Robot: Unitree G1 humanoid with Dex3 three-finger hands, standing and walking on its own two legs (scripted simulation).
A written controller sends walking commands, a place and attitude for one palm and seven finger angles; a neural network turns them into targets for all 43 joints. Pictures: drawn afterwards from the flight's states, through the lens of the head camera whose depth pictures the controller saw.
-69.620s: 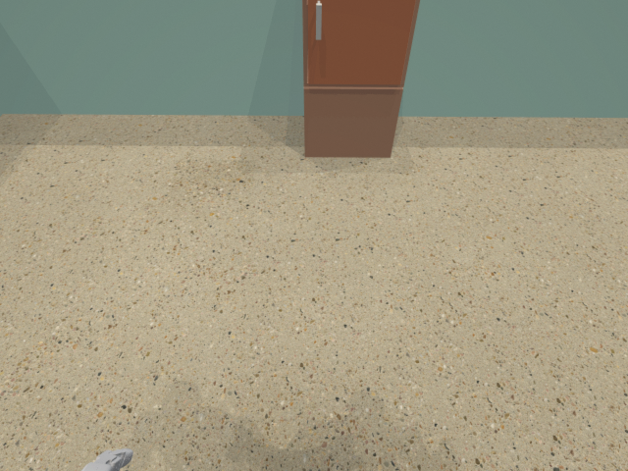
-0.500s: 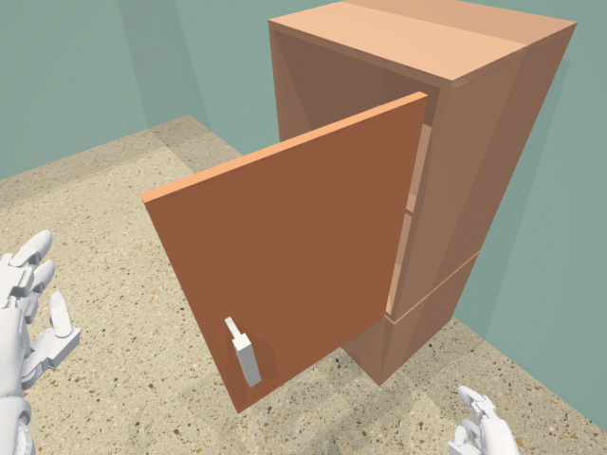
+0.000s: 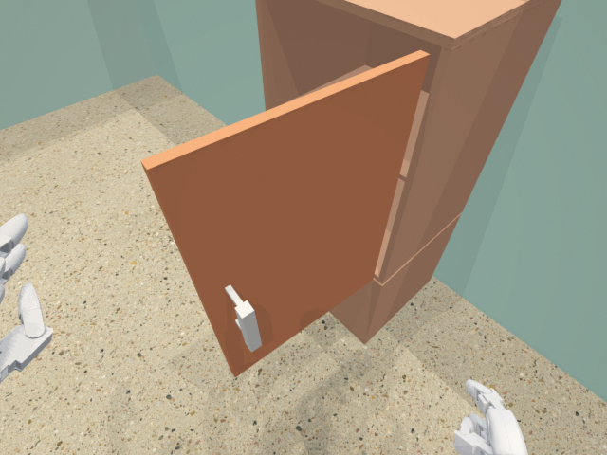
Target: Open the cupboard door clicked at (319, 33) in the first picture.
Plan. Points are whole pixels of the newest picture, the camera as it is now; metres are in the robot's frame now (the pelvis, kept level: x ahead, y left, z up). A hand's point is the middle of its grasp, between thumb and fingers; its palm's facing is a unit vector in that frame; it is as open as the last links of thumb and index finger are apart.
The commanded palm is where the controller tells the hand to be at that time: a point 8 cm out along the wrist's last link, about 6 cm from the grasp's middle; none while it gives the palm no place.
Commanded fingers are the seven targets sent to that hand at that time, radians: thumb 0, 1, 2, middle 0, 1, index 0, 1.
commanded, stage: step back with the hand held close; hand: left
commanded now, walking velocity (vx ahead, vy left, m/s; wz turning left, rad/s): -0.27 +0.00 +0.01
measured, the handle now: (242, 318) +0.33 +0.13 -0.08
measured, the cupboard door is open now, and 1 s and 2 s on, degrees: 85 85 85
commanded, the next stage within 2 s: stop stepping back and stand still in 1.32 s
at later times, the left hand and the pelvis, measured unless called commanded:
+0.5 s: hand out of the picture +0.12 +0.27 +0.15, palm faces +0.46 -0.73 -0.51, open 7.4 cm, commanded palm +0.06 +0.30 +0.17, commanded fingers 0.00 0.90 0.90 -0.20 -0.30 -0.20 -0.30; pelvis -0.06 -0.01 -0.02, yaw +3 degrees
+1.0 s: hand out of the picture +0.06 +0.25 +0.14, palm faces +0.44 -0.76 -0.47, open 7.4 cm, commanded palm +0.00 +0.27 +0.17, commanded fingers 0.00 0.90 0.90 -0.20 -0.30 -0.20 -0.30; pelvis -0.14 -0.02 -0.02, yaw -1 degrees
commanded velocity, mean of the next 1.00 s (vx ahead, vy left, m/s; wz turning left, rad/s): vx -0.36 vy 0.00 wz -0.04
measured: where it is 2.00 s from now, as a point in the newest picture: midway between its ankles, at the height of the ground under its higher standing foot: outside the picture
